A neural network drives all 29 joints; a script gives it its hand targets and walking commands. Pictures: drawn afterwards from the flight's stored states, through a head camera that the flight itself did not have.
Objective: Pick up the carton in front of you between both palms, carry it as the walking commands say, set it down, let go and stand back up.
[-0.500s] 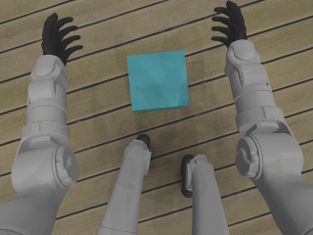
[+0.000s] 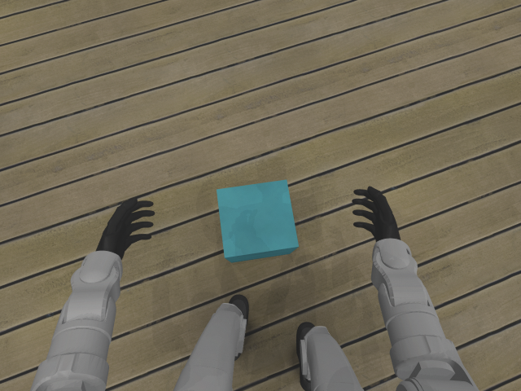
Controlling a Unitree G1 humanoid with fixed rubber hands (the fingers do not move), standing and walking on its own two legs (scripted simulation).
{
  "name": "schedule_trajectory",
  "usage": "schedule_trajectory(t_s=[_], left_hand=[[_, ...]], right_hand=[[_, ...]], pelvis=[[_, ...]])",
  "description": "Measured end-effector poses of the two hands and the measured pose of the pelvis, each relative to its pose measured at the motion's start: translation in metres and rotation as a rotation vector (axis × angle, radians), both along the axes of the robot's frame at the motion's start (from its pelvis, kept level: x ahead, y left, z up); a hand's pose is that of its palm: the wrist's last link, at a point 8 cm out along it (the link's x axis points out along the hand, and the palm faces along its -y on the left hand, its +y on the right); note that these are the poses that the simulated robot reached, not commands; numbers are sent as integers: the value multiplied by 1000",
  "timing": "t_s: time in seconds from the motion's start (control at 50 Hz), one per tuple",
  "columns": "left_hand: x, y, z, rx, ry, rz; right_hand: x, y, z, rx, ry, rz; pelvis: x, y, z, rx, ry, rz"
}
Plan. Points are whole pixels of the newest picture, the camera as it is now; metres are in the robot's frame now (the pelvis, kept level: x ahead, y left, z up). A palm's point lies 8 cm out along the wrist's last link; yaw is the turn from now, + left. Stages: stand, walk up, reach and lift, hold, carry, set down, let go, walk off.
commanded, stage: let go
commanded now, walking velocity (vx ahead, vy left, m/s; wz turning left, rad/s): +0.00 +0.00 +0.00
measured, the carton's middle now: (256, 224) +0.42 +0.06 -0.60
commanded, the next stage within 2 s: stand in 0.88 s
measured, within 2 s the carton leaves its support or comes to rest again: neither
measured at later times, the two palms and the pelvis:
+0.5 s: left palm (135, 312) +0.20 +0.19 -0.02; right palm (501, 330) +0.22 -0.28 -0.02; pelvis +0.05 -0.05 +0.05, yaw +2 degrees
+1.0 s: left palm (96, 324) +0.18 +0.24 -0.03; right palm (487, 352) +0.19 -0.27 -0.05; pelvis +0.06 -0.03 +0.04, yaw +4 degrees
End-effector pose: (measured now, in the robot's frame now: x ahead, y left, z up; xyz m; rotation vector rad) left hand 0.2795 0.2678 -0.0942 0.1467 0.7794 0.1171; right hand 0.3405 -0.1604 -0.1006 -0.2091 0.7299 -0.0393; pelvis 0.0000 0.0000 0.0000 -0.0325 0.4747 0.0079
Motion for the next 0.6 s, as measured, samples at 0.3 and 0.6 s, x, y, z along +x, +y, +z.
schedule_trajectory(t_s=[0.3, 0.6], left_hand=[[-86, -52, 65, 1, 17, 15], [-76, -84, 74, -4, 10, -28]], right_hand=[[-84, -69, 55, 8, 28, 11], [-127, -122, 85, 6, 54, -25]], pelvis=[[34, -24, 41, 41, -305, 20], [48, -53, 49, 62, -502, 18]])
